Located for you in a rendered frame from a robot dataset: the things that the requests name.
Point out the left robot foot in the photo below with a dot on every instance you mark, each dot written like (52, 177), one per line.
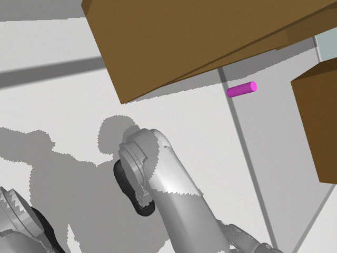
(49, 232)

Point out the right robot foot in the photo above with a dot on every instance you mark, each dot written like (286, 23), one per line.
(127, 189)

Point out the bookshelf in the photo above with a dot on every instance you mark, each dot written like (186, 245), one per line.
(148, 44)

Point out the right robot arm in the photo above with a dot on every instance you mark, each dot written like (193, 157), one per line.
(266, 248)

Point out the right robot hand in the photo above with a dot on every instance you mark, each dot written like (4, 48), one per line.
(241, 240)

